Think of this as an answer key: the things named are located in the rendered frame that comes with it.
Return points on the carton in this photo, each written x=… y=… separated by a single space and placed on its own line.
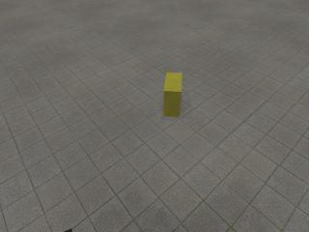
x=172 y=94

